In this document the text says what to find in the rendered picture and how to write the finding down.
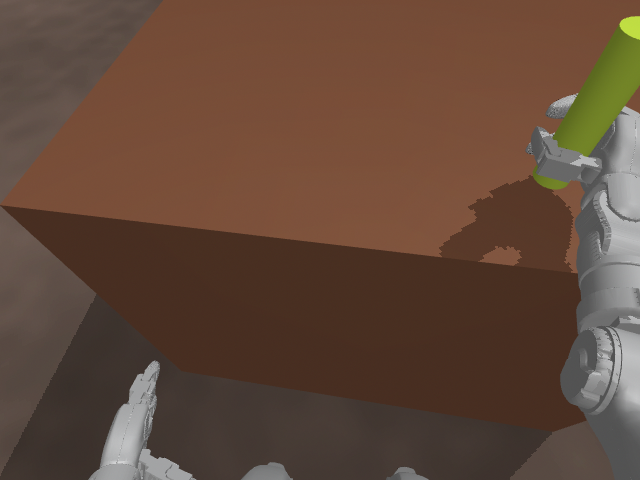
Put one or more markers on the right robot hand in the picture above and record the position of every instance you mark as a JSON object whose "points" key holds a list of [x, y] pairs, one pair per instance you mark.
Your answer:
{"points": [[618, 151]]}

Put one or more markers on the right robot arm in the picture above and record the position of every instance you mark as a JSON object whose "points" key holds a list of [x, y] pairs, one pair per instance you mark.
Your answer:
{"points": [[602, 373]]}

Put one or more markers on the left robot hand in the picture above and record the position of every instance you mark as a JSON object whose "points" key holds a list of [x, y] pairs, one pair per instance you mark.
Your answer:
{"points": [[126, 442]]}

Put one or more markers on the left robot arm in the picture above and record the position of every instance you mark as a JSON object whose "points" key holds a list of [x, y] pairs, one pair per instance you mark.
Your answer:
{"points": [[116, 472]]}

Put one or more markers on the can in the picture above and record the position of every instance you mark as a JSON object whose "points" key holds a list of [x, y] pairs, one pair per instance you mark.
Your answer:
{"points": [[611, 83]]}

